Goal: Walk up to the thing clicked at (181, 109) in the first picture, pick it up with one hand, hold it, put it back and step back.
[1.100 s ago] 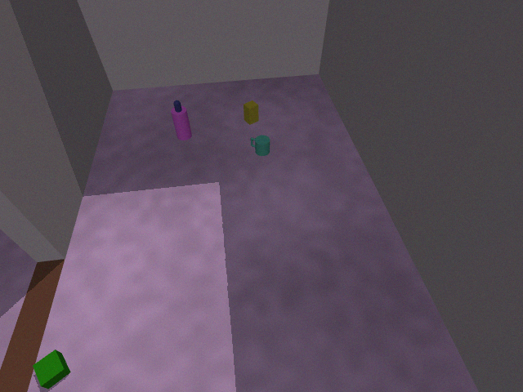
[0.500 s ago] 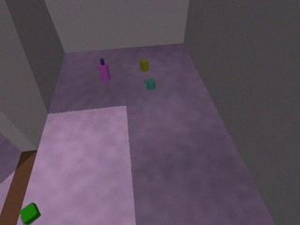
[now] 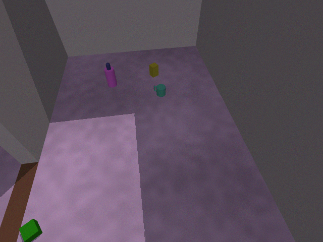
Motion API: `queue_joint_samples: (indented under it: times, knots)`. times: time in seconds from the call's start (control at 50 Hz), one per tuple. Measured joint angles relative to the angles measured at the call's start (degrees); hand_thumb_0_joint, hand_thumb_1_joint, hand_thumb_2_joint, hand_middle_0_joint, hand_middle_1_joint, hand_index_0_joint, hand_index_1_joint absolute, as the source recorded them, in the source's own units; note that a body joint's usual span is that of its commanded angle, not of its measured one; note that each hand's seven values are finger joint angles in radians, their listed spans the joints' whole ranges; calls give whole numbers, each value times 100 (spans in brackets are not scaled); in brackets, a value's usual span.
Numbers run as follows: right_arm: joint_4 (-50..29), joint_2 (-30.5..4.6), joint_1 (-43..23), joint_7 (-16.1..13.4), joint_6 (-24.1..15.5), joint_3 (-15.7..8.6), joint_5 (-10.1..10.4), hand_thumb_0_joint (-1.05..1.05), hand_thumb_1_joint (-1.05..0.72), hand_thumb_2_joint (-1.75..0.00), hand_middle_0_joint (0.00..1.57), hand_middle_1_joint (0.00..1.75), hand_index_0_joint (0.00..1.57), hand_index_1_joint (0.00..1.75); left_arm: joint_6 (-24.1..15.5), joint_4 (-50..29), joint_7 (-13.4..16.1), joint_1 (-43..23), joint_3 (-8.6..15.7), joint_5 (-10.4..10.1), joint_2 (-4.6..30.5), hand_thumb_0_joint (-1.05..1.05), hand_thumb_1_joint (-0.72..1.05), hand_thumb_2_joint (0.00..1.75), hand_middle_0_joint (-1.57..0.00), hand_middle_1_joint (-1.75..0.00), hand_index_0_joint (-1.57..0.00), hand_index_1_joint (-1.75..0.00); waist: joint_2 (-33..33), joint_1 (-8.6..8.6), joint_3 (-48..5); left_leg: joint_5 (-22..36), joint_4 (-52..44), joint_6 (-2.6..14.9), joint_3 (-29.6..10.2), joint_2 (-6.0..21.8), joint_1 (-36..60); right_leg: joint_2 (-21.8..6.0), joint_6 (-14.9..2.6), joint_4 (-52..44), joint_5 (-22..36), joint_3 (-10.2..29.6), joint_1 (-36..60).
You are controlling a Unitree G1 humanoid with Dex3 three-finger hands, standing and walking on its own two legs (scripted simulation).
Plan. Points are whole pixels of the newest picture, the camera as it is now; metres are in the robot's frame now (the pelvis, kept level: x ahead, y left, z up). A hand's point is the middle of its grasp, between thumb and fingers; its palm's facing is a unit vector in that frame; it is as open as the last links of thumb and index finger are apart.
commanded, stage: stand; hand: left
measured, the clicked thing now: (110, 74) +1.59 +0.54 -0.66
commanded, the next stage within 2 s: walk up in 0.02 s
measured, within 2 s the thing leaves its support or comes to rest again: neither
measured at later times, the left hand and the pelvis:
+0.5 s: hand out of the picture +0.13 +0.40 -0.17, palm faces +0.09 -0.93 -0.37, open 7.4 cm; pelvis +0.13 +0.10 -0.02, yaw +8 degrees
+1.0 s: hand (65, 150) +0.43 +0.37 -0.13, palm faces +0.18 -0.91 -0.37, open 7.4 cm; pelvis +0.38 +0.09 -0.02, yaw +12 degrees
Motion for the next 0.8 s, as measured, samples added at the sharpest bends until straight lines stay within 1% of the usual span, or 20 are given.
queue_joint_samples:
  times: [0.02,0.06,0.08,0.1,0.12,0.16,0.2,0.26,0.32,0.36,0.38,0.4,0.42,0.46,0.5,0.54,0.6,0.64,0.74,0.8]
  knots:
    - [1,0,3,-2,-1,0,-1,0,-90,-90,21,30,20,30,4,0,0,-2,1,1,1,1,91,90,-21,-30,-20,-30,-1,0,-2,1,-4,-1,1,-1,1,-1,0,0,-1,1,-1]
    - [-127,-20,134,122,-11,-139,-57,0,-90,-90,21,30,20,30,-40,-117,-131,60,127,53,17,1,91,90,-21,-30,-20,-30,10,-21,-59,-592,431,159,-67,-28,-205,-14,-59,303,-470,-67,-125]
    - [-195,-61,231,189,-6,-200,-90,0,-90,-90,21,30,20,30,-96,-207,-191,126,194,85,32,1,90,90,-21,-30,-20,-30,41,-19,-119,-1019,768,250,-108,-22,-366,-4,-110,456,-733,-118,-187]
    - [-248,-104,316,237,19,-255,-124,0,-90,-90,21,30,20,30,-159,-309,-232,195,254,116,57,1,90,90,-21,-30,-20,-30,59,-12,-177,-1275,1267,302,-87,-13,-610,-12,-156,501,-794,-181,-216]
    - [-283,-139,382,270,45,-302,-158,0,-90,-90,21,30,20,30,-220,-415,-254,260,303,150,95,1,90,90,-21,-30,-20,-30,39,25,-209,-1350,1816,305,-32,-22,-887,-50,-194,462,-682,-230,-206]
    - [-333,-244,457,343,51,-382,-187,0,-90,-90,21,30,20,30,-313,-584,-263,392,371,172,160,1,90,90,-21,-30,-20,-30,32,134,-200,-1290,2635,269,-4,-1,-1374,-115,-222,303,-444,-289,-95]
    - [-415,-374,499,427,31,-471,-183,0,-90,-90,21,30,20,30,-342,-656,-271,544,410,183,234,1,90,90,-21,-30,-20,-30,93,183,-167,-1197,2905,197,-17,131,-1703,-143,-169,143,-418,-368,103]
    - [-553,-502,518,545,13,-578,-181,0,-90,-90,21,30,20,30,-314,-699,-304,775,459,192,432,1,90,90,-21,-30,-20,-30,97,210,-149,-960,2575,95,-3,364,-1953,-219,-31,50,-528,-476,372]
    - [-689,-566,516,615,-28,-644,-166,0,-90,-90,20,30,20,30,-267,-726,-340,924,505,180,661,1,90,90,-21,-30,-20,-30,43,220,-121,-525,1917,83,56,517,-1937,-327,111,245,-847,-599,555]
    - [-773,-599,542,621,-103,-683,-152,0,-90,-90,20,30,20,30,-214,-716,-352,997,524,179,788,1,90,90,-21,-30,-20,-30,-35,205,-135,-191,1584,104,188,486,-1748,-482,118,714,-1282,-646,558]
    - [-803,-582,519,598,-159,-708,-151,0,-90,-90,20,30,20,30,-180,-703,-342,1016,532,183,852,1,90,90,-21,-30,-20,-30,-177,199,-101,1,1692,102,286,359,-1710,-670,9,1182,-1575,-591,454]
    - [-864,-556,487,557,-222,-720,-162,0,-90,-90,20,30,20,30,-136,-677,-323,1016,541,171,880,1,90,90,-21,-30,-20,-30,-306,185,-60,-140,1917,121,401,244,-1713,-794,-99,1978,-1749,-409,179]
    - [-944,-529,489,521,-282,-712,-135,0,-90,-90,20,30,20,30,-84,-635,-301,986,525,145,865,1,90,90,-21,-30,-20,-30,-341,118,-41,-309,2062,156,434,178,-1707,-714,-176,2847,-1852,-176,-172]
    - [-1051,-428,575,471,-341,-653,-46,0,-90,-90,20,30,20,30,-43,-595,-291,874,429,93,830,1,91,90,-20,-30,-20,-30,-377,1,-33,-441,1946,253,437,83,-1508,-457,-250,4117,-1674,91,-850]
    - [-1102,-331,707,420,-358,-551,-9,0,-90,-90,21,30,20,30,-106,-655,-322,785,364,33,784,1,91,90,-20,-30,-20,-30,-433,-32,-20,-422,1594,304,483,5,-1154,-420,-229,4527,-1281,77,-1402]
    - [-1115,-257,868,393,-381,-466,18,0,-90,-90,21,30,20,30,-159,-757,-383,721,337,22,729,1,91,90,-20,-30,-20,-30,-470,-57,-41,-379,1222,312,507,-72,-806,-500,-133,4309,-967,0,-1817]
    - [-1115,-204,1090,388,-407,-397,8,0,-90,-90,21,30,20,30,-159,-909,-490,631,333,37,631,1,91,90,-20,-30,-20,-30,-459,-98,-46,-397,783,337,504,-169,-336,-635,17,3548,-606,-58,-2195]
    - [-1122,-212,1217,387,-430,-384,7,0,-90,-90,21,30,20,30,-143,-981,-549,562,339,56,555,1,91,90,-21,-30,-20,-30,-391,-136,-24,-468,596,345,474,-205,-72,-705,50,2986,-390,-62,-2324]
    - [-1150,-278,1468,375,-459,-397,17,0,-90,-90,21,30,20,30,-132,-1056,-617,384,371,71,449,1,91,90,-21,-30,-20,-30,-193,-228,2,-819,392,210,397,-200,475,-754,-15,1901,294,-51,-2351]
    - [-1169,-329,1591,336,-424,-411,-3,0,-90,-90,21,30,20,30,-182,-1106,-603,302,415,55,436,1,91,90,-21,-30,-20,-30,-50,-258,-39,-1267,634,70,322,-83,661,-634,-99,1509,361,-172,-2056]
